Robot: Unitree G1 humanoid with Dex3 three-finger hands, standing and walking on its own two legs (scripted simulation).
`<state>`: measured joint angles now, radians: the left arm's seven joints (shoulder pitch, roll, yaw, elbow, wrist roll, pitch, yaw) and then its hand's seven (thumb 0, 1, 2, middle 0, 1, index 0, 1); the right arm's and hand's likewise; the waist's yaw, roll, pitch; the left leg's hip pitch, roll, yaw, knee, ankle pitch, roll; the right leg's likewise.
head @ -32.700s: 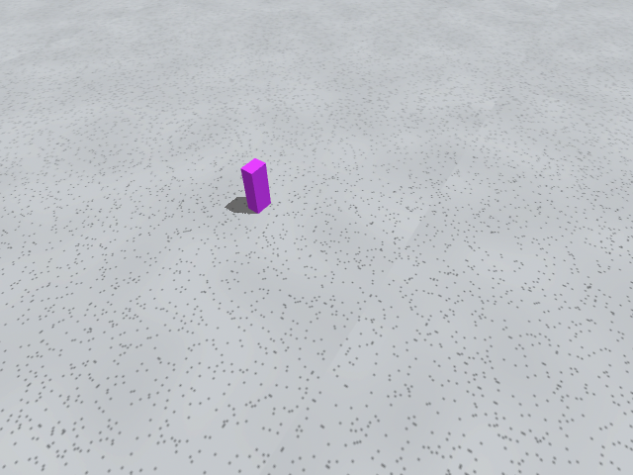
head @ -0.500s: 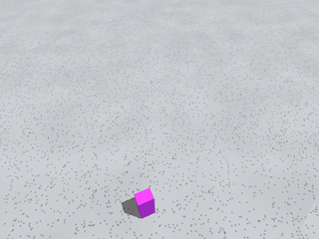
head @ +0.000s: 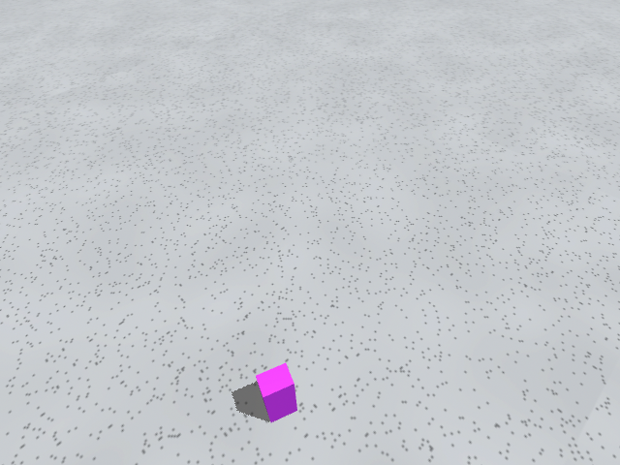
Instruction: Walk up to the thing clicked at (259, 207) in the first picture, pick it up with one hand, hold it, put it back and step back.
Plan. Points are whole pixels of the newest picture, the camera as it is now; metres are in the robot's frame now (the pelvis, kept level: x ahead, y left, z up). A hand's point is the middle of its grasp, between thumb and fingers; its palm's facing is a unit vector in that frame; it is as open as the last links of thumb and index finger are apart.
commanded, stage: stand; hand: left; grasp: from the side
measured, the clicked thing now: (278, 394) +0.42 +0.13 -0.66
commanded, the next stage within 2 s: step back in 1.06 s
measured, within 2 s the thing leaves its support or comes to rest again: neither
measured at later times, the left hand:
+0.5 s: hand out of the picture +0.09 +0.24 -0.15, palm faces +0.00 -0.94 -0.35, open 7.4 cm
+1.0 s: hand out of the picture +0.09 +0.24 -0.15, palm faces +0.00 -0.94 -0.34, open 7.4 cm
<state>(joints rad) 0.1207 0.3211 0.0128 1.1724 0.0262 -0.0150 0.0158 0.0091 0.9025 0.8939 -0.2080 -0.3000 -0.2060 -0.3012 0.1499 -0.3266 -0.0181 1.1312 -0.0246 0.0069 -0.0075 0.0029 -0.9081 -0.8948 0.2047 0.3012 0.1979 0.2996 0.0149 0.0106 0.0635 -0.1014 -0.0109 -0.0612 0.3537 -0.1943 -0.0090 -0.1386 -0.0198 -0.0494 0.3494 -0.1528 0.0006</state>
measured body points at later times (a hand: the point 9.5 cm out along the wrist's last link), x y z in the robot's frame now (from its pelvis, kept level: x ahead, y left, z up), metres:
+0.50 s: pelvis +0.01 +0.00 +0.00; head +0.02 -0.01 +0.45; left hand +0.09 +0.29 -0.13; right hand +0.09 -0.30 -0.14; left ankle +0.00 +0.13 -0.75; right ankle +0.03 -0.12 -0.75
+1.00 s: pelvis +0.02 -0.01 +0.00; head +0.02 -0.02 +0.45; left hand +0.09 +0.29 -0.13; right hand +0.08 -0.30 -0.14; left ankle +0.00 +0.13 -0.75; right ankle +0.03 -0.12 -0.75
